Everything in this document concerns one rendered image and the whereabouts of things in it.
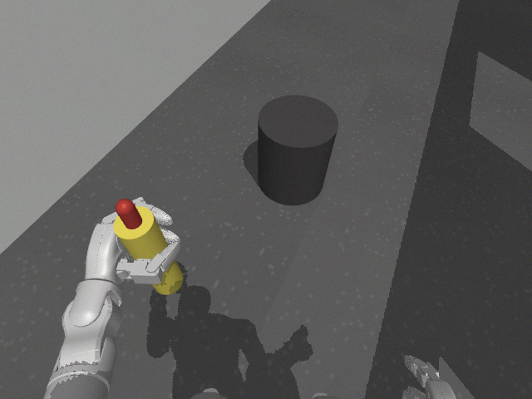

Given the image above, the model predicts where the left robot hand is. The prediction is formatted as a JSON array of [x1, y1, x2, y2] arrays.
[[85, 197, 181, 289]]

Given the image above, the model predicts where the right robot hand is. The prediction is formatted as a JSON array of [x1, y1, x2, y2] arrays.
[[402, 355, 456, 399]]

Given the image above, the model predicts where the left robot arm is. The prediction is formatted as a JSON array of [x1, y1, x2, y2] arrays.
[[43, 278, 124, 399]]

